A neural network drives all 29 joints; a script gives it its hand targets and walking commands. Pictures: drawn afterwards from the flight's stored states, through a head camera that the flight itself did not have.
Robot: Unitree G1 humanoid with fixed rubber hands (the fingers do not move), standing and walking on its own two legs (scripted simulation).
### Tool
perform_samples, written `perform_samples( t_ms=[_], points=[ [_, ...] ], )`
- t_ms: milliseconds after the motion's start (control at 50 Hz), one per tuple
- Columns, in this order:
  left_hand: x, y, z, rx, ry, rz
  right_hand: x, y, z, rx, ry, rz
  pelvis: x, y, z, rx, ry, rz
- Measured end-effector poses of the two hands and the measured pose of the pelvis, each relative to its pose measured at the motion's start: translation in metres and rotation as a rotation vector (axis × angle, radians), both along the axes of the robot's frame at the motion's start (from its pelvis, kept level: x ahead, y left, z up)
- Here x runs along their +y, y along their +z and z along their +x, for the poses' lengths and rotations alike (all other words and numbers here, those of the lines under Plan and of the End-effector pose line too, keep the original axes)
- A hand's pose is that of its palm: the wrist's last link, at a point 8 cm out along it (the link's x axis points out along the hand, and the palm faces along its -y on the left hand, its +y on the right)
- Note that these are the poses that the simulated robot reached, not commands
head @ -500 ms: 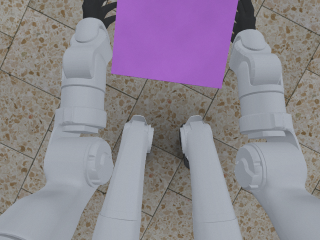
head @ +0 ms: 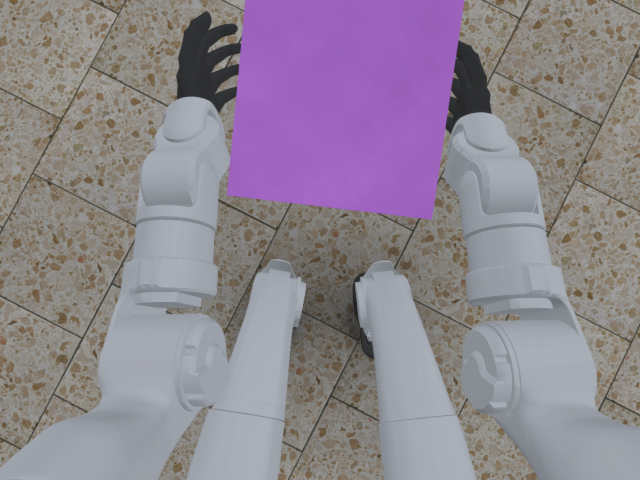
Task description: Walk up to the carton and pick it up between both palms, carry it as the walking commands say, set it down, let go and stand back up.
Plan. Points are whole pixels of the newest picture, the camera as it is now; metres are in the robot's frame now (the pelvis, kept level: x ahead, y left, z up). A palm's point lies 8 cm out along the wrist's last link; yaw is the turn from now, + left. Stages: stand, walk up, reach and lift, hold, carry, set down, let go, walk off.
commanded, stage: reach and lift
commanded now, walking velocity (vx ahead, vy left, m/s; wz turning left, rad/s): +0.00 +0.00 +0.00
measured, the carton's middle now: (333, 106) +0.50 +0.01 -0.12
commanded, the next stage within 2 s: none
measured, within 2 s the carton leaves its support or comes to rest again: neither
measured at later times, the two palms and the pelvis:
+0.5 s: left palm (171, 98) +0.45 +0.14 +0.01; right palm (499, 122) +0.45 -0.13 -0.01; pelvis +0.01 +0.00 +0.06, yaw +1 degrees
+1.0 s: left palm (135, 92) +0.43 +0.14 +0.08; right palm (557, 121) +0.42 -0.14 +0.07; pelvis +0.03 +0.00 +0.11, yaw +1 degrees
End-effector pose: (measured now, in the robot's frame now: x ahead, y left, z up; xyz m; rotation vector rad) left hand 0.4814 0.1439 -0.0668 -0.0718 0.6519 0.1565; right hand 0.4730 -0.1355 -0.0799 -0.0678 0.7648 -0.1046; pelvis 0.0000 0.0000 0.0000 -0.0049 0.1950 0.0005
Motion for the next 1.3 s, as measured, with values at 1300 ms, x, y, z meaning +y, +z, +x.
perform_samples(
  t_ms=[1300],
  points=[
    [-0.005, 0.221, -0.056, 0.005, -0.027, 0.0, -0.005, 0.221, -0.062, 0.0, -0.045, 0.018, 0.002, 0.13, 0.08, -0.177, 0.009, 0.004]
  ],
)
